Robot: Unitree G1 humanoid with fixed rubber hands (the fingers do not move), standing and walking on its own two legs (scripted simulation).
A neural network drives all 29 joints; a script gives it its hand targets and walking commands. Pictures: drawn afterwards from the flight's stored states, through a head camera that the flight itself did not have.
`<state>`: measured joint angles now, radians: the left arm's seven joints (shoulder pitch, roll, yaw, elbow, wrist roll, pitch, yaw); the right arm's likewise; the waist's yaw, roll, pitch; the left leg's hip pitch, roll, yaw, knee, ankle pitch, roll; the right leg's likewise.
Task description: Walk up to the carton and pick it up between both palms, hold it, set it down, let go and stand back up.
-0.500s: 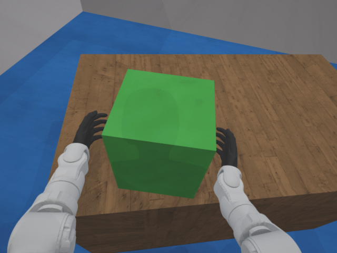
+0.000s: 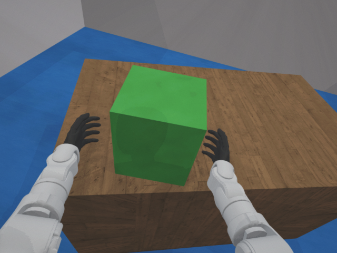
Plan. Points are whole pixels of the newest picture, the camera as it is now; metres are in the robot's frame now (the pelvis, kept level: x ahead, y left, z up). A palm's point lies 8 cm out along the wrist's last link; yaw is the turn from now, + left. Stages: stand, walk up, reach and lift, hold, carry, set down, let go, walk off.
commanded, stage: set down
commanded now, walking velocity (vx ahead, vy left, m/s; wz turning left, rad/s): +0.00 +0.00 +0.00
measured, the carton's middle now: (159, 127) +0.46 -0.01 +0.04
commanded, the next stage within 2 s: none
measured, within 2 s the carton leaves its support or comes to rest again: neither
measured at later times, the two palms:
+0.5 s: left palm (55, 170) +0.32 +0.23 +0.04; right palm (225, 181) +0.28 -0.16 +0.04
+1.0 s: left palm (38, 201) +0.25 +0.24 +0.05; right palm (234, 205) +0.22 -0.16 +0.04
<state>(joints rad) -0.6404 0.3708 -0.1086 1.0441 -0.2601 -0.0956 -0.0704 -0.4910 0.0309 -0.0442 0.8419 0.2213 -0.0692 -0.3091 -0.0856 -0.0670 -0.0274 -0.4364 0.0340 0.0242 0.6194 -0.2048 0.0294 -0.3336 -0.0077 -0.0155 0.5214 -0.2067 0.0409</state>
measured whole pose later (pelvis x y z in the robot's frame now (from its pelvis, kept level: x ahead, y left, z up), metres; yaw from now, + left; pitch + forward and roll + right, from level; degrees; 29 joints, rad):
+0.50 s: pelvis +0.06 +0.00 +0.01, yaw -1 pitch -7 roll -2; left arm 0.01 0.37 0.01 0.25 -0.18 0.12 -0.15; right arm 0.12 0.03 0.08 0.27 0.19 -0.07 -0.34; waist 0.01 -0.03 0.07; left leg -0.12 0.04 0.06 0.50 -0.26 0.02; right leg 0.00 0.00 0.02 0.34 -0.21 0.04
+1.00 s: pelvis +0.07 +0.00 +0.02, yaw -2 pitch -9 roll -2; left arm 0.37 0.42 0.03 -0.03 -0.26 0.03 -0.18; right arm 0.52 0.05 0.12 -0.11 0.13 -0.02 -0.34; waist 0.07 0.00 0.12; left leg -0.03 0.04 0.08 0.44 -0.26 0.02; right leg 0.07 -0.01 0.03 0.30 -0.22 0.04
